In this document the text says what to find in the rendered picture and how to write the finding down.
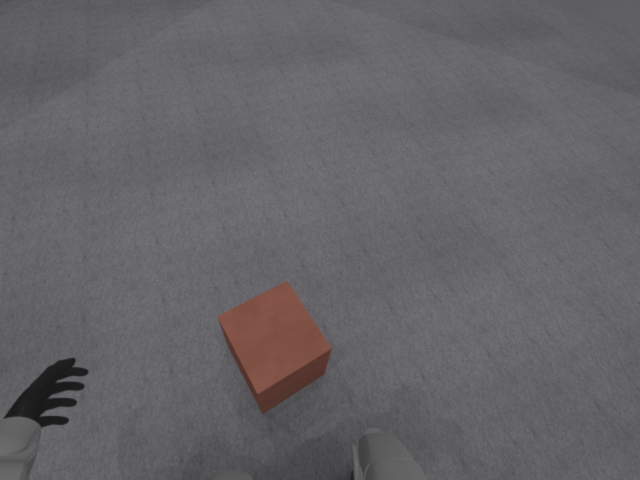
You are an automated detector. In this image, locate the carton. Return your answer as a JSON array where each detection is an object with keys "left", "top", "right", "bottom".
[{"left": 217, "top": 281, "right": 332, "bottom": 414}]

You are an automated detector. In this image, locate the robot left hand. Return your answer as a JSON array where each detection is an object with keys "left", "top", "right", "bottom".
[{"left": 4, "top": 358, "right": 88, "bottom": 427}]

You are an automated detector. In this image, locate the robot left forearm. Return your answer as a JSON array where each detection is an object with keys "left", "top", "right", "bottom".
[{"left": 0, "top": 417, "right": 41, "bottom": 480}]

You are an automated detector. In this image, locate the robot right thigh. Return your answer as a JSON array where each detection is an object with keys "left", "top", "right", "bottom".
[{"left": 351, "top": 433, "right": 427, "bottom": 480}]

